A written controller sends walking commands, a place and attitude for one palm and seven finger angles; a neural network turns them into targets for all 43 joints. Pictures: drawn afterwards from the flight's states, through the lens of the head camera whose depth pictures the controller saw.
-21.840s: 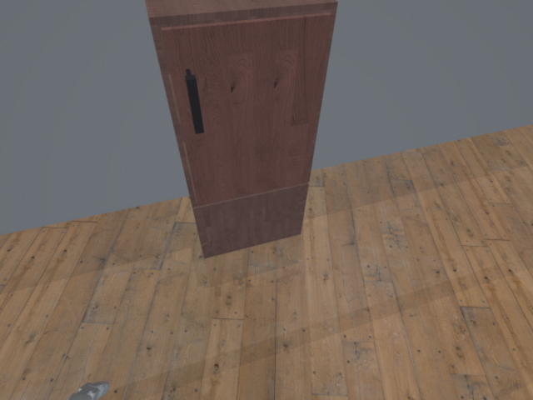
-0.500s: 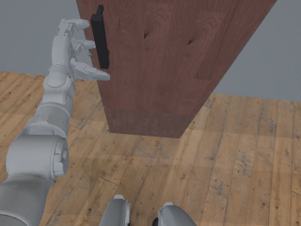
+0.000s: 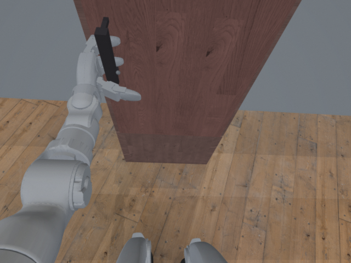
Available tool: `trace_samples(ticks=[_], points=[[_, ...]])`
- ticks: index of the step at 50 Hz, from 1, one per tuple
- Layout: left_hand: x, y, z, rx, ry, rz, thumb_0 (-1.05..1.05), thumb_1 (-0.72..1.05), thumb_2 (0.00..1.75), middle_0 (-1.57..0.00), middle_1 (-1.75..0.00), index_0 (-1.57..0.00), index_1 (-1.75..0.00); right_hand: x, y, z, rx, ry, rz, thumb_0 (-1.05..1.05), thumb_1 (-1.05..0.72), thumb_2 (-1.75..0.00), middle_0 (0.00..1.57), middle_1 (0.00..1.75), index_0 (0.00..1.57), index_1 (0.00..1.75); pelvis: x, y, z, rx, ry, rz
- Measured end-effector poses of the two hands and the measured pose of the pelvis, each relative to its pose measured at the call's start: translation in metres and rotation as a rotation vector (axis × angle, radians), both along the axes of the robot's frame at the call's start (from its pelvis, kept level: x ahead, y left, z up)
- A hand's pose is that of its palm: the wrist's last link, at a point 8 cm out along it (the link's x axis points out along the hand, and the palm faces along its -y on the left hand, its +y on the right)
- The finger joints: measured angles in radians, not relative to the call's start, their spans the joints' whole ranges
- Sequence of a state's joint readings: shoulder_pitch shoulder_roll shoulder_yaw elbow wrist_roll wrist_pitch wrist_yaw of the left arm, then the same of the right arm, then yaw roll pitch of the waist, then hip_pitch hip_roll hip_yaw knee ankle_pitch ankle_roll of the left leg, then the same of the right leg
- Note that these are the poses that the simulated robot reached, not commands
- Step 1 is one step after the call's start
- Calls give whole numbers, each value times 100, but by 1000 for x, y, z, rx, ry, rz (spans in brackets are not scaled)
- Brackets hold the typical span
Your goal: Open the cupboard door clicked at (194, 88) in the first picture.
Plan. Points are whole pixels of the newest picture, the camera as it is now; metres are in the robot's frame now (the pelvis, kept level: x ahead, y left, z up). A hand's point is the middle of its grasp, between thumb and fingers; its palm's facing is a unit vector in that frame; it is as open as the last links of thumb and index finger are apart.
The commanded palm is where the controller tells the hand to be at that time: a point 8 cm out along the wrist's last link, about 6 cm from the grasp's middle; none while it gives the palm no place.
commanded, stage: slide the fingers in behind the handle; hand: left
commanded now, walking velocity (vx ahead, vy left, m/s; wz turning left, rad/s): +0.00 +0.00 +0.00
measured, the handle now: (110, 55) +0.57 +0.12 +0.10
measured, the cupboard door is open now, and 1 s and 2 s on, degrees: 0 0 39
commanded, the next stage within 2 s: close the thumb around the handle in 0.04 s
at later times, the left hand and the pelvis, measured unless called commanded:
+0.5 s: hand (119, 71) +0.53 +0.10 +0.09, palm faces -0.06 -1.00 -0.03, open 10.3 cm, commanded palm +0.51 +0.14 +0.10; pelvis +0.00 -0.01 +0.00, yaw -1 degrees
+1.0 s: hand (119, 71) +0.52 +0.10 +0.09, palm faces -0.06 -1.00 -0.01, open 5.5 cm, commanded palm +0.50 +0.15 +0.10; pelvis +0.01 -0.01 +0.00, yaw -2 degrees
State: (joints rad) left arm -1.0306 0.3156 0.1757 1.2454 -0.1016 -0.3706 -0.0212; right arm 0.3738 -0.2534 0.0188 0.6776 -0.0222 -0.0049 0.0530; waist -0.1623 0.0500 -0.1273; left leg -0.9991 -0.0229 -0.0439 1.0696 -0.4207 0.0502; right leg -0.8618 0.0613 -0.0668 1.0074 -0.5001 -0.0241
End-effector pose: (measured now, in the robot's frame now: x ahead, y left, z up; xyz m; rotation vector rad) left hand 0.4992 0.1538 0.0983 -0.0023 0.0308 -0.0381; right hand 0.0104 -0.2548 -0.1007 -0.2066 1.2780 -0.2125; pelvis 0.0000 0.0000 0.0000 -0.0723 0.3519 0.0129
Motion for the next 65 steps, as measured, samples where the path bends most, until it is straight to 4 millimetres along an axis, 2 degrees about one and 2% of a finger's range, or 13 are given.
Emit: trace_samples(ticks=[5, 10, 15, 23, 35, 39, 55, 60, 65], points=[[3, -2, -1, 54, -33, -18, -1, -50, 30, -27, -120, -28, -122, -11, 0, -2, 12, 15, -19, 0, -91, -90, 21, 30, 20, 30, 0, -2, -1, 7, 5, -13], [6, 1, -2, 36, -39, -20, -1, -49, 30, -30, -123, -30, -122, -26, -2, -3, 11, 64, -46, 0, -91, -90, 21, 30, 20, 30, 0, -5, -2, 10, 7, -20], [7, 2, -1, 27, -25, -18, -1, -40, 34, -32, -123, -32, -124, -34, -6, 0, 5, 89, -66, 0, -91, -90, 21, 30, 20, 30, 2, -8, 0, 11, 8, -22], [9, 0, -1, 35, -17, -19, -1, -6, 49, -34, -126, -34, -128, -34, -14, 3, -9, 91, -68, 0, -91, -90, 21, 30, 20, 30, 3, -11, 0, 11, 11, -21], [9, -1, -2, 27, -16, -18, 0, 59, 76, -38, -132, -38, -132, -19, -16, 2, -5, 58, -63, 0, -91, -90, 21, 30, 20, 30, 5, -14, 1, 15, 12, -26], [9, -1, -2, 20, -11, -22, 1, 74, 83, -39, -134, -39, -133, -15, -15, 2, 1, 46, -66, 0, -91, -90, 21, 30, 20, 30, 7, -14, 2, 17, 8, -30], [5, -1, -3, 15, -21, -28, 1, 75, 81, -40, -135, -40, -134, -9, -11, 3, 15, 36, -84, 0, -91, -90, 21, 30, 20, 30, 13, -12, 5, 23, -1, -44], [-7, -2, -3, 6, -25, -37, 2, 75, 79, -39, -135, -39, -134, -2, -10, 7, 28, 13, -97, 0, -91, -90, 21, 30, 20, 30, 18, -12, 10, 29, -18, -57], [-32, -4, -4, -1, -36, -50, 2, 74, 76, -38, -135, -38, -134, 16, -9, 13, 48, -43, -93, 0, -91, -90, 21, 30, 20, 30, 24, -12, 17, 36, -45, -67]])
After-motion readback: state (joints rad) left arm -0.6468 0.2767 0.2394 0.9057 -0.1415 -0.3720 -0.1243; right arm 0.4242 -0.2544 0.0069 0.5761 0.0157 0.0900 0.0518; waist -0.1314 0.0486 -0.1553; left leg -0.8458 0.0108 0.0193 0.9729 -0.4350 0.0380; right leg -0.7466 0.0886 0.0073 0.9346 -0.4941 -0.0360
